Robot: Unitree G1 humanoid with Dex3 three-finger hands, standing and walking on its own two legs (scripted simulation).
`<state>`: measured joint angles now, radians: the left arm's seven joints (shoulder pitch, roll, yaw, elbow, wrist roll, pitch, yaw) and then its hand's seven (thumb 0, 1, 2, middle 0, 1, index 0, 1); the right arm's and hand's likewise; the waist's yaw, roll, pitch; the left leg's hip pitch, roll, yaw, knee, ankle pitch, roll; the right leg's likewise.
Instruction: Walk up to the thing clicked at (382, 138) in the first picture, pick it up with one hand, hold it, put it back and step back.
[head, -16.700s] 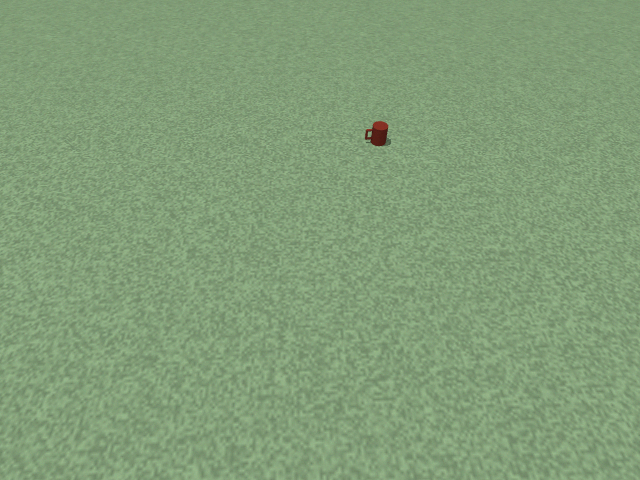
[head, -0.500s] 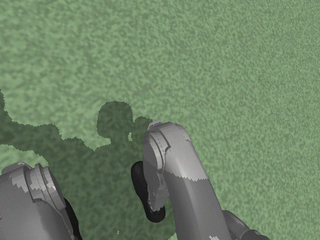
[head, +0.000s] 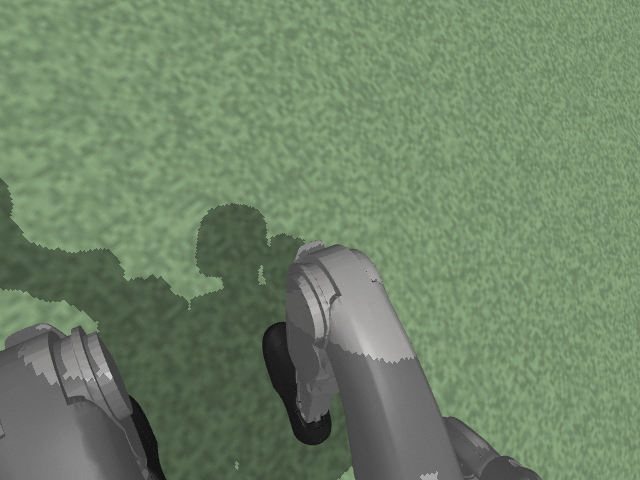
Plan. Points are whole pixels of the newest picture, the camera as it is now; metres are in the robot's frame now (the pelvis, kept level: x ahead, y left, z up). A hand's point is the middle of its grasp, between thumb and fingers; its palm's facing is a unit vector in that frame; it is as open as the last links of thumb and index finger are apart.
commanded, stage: close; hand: left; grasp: from above
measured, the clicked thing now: out of the picture +0.44 +0.33 -0.25
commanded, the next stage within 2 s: settle in 0.20 s
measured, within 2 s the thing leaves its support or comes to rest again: leaves its support in 0.70 s
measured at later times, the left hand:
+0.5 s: hand out of the picture +0.44 +0.32 -0.22, palm faces -0.44 -0.14 -0.89, open 11.6 cm
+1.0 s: hand out of the picture +0.43 +0.33 -0.13, palm faces -0.43 -0.11 -0.89, open 10.6 cm
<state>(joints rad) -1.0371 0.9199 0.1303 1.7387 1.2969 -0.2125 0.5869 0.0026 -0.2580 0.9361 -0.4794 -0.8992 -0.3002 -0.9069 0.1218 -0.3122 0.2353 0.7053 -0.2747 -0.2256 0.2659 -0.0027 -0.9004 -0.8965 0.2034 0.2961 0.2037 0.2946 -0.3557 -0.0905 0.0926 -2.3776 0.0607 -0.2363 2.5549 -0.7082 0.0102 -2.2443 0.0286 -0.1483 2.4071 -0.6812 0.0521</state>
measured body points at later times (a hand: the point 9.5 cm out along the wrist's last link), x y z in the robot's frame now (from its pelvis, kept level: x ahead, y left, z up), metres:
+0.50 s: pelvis +0.00 +0.00 +0.00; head +0.25 +0.11 +0.35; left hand +0.46 +0.32 -0.17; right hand +0.06 -0.25 -0.07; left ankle +0.06 +0.13 -0.26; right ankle +0.11 -0.12 -0.26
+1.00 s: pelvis +0.00 -0.01 +0.03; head +0.22 +0.08 +0.41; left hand +0.45 +0.33 -0.08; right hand +0.09 -0.26 -0.08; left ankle +0.06 +0.13 -0.26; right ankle +0.11 -0.12 -0.26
